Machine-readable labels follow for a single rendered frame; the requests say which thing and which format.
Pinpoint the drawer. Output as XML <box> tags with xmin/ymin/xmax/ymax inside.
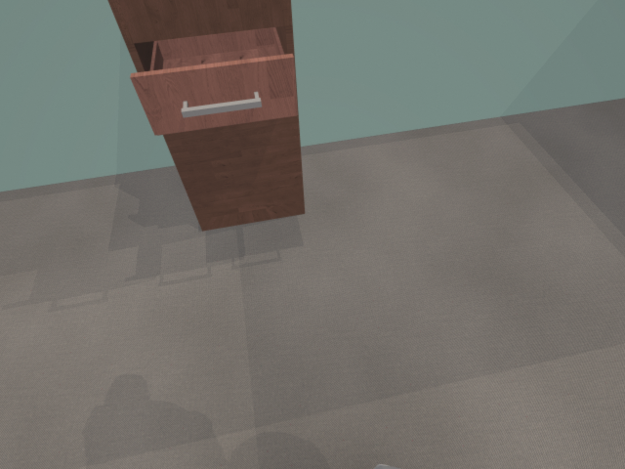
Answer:
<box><xmin>130</xmin><ymin>27</ymin><xmax>298</xmax><ymax>136</ymax></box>

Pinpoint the cabinet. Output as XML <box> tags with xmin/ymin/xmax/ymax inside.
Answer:
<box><xmin>107</xmin><ymin>0</ymin><xmax>305</xmax><ymax>231</ymax></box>

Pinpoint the handle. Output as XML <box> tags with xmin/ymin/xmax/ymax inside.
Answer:
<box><xmin>182</xmin><ymin>92</ymin><xmax>262</xmax><ymax>118</ymax></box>

